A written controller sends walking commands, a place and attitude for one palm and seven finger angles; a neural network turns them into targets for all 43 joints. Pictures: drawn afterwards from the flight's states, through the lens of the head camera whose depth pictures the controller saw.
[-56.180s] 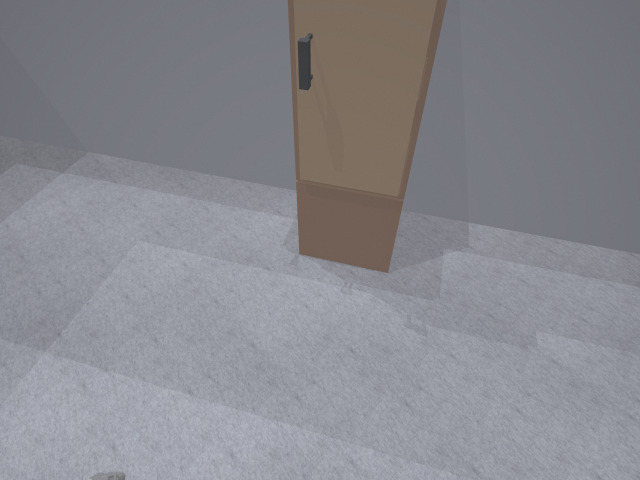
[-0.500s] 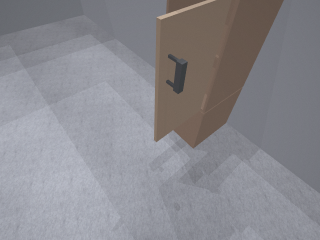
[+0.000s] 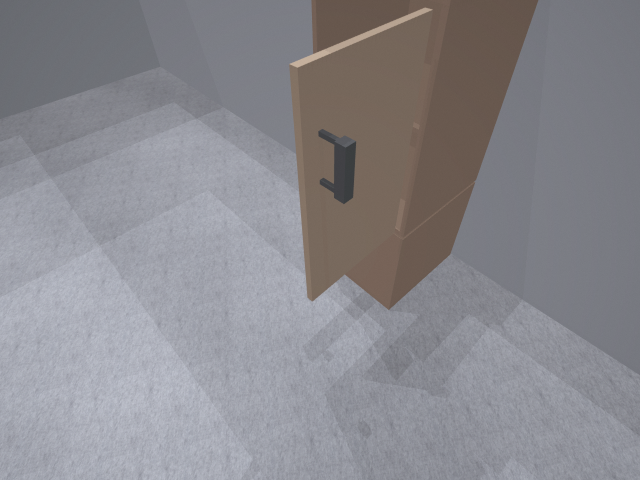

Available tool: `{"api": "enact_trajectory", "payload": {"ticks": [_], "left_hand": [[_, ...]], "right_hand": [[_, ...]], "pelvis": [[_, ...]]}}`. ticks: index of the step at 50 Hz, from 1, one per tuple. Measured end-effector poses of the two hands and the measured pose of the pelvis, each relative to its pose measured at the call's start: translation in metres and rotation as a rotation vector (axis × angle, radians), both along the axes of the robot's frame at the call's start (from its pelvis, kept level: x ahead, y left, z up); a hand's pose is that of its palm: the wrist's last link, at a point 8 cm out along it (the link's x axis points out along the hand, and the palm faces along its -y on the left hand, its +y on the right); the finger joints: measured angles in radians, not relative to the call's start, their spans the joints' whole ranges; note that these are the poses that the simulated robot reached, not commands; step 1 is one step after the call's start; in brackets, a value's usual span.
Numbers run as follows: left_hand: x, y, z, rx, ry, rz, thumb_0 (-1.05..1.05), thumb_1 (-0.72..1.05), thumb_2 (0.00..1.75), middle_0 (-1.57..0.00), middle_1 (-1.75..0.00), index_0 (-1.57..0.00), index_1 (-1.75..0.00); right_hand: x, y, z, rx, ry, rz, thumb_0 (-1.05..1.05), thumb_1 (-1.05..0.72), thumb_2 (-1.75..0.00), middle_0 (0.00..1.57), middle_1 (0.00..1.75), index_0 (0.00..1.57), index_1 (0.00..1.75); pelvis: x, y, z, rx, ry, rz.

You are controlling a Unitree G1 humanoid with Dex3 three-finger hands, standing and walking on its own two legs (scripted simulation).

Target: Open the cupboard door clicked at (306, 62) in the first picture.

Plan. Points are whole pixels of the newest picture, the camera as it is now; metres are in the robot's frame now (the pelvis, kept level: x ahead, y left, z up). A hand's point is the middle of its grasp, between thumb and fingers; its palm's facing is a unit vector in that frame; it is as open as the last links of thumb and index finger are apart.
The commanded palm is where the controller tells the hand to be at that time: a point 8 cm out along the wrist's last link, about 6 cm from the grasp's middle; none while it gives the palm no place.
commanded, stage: let the arm hang, fingers relaxed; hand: left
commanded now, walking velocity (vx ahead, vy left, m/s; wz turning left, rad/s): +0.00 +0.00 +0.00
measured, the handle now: (334, 165) +0.61 +0.01 +0.06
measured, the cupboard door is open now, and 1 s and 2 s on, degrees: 92 92 92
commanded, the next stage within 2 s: look to check the result in 0.20 s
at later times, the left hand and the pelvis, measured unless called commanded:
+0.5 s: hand out of the picture -0.06 +0.14 -0.17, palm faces +0.07 -0.98 -0.18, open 7.3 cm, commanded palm none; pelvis +0.00 -0.01 +0.00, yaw +0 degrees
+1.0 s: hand out of the picture -0.03 +0.13 -0.17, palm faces +0.07 -0.98 -0.18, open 7.3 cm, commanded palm none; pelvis +0.01 -0.02 +0.00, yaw +0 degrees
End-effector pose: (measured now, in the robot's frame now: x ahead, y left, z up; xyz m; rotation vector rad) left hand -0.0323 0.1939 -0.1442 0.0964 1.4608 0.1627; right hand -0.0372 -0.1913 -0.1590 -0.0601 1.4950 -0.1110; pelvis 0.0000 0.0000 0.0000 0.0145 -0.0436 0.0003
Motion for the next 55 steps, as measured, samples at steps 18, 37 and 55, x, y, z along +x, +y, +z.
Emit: {"api": "enact_trajectory", "payload": {"ticks": [18, 37, 55], "left_hand": [[-0.024, -0.005, 0.001, 0.002, 0.062, 0.026, 0.00, 0.91, 0.90, -0.20, -0.30, -0.20, -0.30], [-0.014, -0.010, 0.001, 0.011, 0.049, 0.026, 0.00, 0.91, 0.90, -0.20, -0.30, -0.20, -0.30], [0.005, -0.014, 0.001, 0.019, 0.026, 0.022, 0.00, 0.91, 0.90, -0.20, -0.30, -0.20, -0.30]], "right_hand": [[-0.001, -0.007, 0.002, -0.014, 0.009, -0.005, 0.00, -0.91, -0.90, 0.20, 0.30, 0.20, 0.30], [0.016, -0.016, 0.000, -0.016, -0.005, 0.012, 0.00, -0.91, -0.90, 0.20, 0.30, 0.20, 0.30], [0.026, -0.026, 0.000, -0.026, -0.007, 0.011, 0.00, -0.91, -0.90, 0.20, 0.30, 0.20, 0.30]], "pelvis": [[0.000, -0.005, -0.001, -0.001, 0.007, 0.002], [0.005, -0.012, -0.001, 0.003, 0.013, 0.007], [0.015, -0.018, -0.001, 0.007, 0.016, 0.006]]}}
